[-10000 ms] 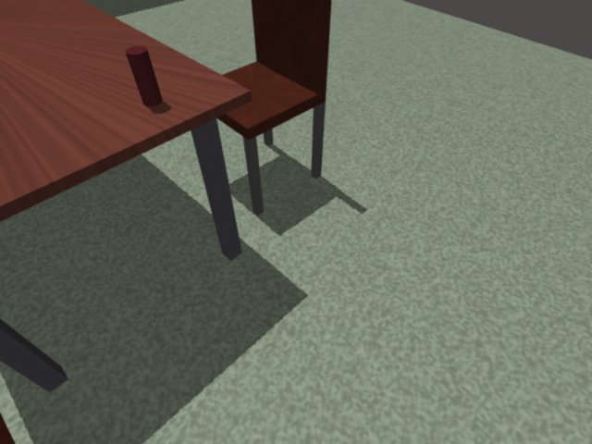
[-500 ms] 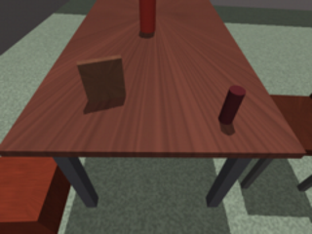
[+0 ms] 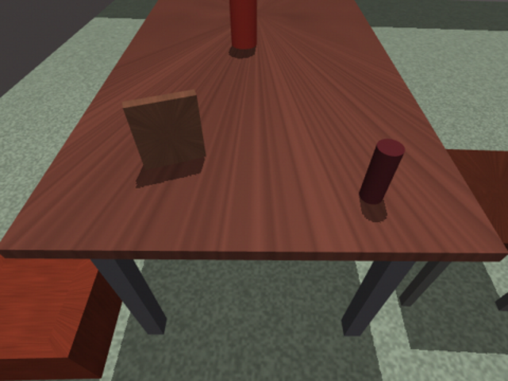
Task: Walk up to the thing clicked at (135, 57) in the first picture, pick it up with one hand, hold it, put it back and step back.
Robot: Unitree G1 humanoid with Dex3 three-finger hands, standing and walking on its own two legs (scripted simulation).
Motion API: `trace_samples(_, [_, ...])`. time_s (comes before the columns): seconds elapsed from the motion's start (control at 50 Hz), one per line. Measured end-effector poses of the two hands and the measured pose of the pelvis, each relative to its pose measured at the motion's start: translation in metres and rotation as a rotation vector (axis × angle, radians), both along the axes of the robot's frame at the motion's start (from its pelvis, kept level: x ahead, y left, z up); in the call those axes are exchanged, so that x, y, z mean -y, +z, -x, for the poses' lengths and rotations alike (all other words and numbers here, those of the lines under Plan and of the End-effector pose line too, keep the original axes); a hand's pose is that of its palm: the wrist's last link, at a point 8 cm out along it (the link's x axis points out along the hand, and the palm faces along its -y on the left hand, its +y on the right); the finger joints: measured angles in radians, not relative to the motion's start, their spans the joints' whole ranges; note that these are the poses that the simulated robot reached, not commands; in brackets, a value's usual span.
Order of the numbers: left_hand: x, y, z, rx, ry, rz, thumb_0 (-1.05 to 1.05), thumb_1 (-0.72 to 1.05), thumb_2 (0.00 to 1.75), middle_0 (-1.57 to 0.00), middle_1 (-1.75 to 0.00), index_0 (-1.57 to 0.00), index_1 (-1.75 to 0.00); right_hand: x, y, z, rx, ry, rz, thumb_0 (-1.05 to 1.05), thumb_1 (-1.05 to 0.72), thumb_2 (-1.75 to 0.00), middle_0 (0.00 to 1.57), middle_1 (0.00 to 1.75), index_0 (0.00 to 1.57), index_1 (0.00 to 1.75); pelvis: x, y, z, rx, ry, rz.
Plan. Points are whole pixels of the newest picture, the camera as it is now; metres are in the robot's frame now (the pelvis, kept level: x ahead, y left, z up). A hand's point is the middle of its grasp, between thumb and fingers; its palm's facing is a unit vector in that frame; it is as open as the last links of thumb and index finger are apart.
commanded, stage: walk up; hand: right
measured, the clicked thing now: (379, 173) +0.51 -0.23 +0.04
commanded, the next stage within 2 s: stand in 0.16 s
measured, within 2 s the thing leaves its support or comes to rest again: neither
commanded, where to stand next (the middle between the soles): +0.07 +0.00 m, yaw -1 degrees
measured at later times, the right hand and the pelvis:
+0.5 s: hand out of the picture +0.09 -0.25 -0.16, palm faces -0.01 +0.94 -0.34, open 7.4 cm; pelvis +0.01 +0.00 +0.00, yaw +0 degrees
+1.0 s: hand out of the picture +0.09 -0.26 -0.16, palm faces -0.03 +0.94 -0.34, open 7.4 cm; pelvis +0.02 +0.00 +0.00, yaw +0 degrees
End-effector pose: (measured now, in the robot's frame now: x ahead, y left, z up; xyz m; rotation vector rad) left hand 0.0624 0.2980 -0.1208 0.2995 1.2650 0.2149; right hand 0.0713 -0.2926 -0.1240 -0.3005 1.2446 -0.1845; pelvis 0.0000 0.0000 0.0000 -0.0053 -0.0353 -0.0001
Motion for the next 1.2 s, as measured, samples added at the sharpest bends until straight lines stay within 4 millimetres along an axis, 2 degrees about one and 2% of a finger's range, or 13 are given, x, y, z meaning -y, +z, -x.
trace_samples(0.2, [0.003,0.001,-0.026,0.040,-0.024,0.006,0.01,0.91,0.90,-0.20,-0.30,-0.21,-0.30,0.001,0.003,-0.005,0.009,-0.016,0.013,0.01,-0.90,-0.90,0.21,0.30,0.21,0.30,-0.001,0.000,-0.007,-0.002,-0.003,-0.003])
trace_samples(0.34, [0.002,0.003,-0.036,0.058,-0.040,0.001,0.01,0.91,0.90,-0.20,-0.30,-0.21,-0.30,0.003,0.005,-0.011,0.028,-0.013,0.017,0.01,-0.90,-0.90,0.21,0.30,0.21,0.30,-0.002,0.001,-0.009,0.000,-0.007,-0.004])
trace_samples(0.78, [0.002,0.002,-0.018,0.002,-0.032,-0.009,0.01,0.91,0.90,-0.20,-0.30,-0.21,-0.30,0.005,0.002,-0.007,-0.009,-0.006,0.009,0.01,-0.90,-0.90,0.21,0.30,0.21,0.30,0.002,0.001,-0.012,-0.008,-0.005,-0.004])
trace_samples(1.2, [0.004,0.004,-0.032,0.018,-0.040,-0.014,0.01,0.91,0.90,-0.20,-0.30,-0.21,-0.30,0.007,0.002,-0.017,0.002,-0.002,0.011,0.01,-0.90,-0.90,0.21,0.30,0.21,0.30,0.003,0.001,-0.020,-0.013,-0.007,-0.005])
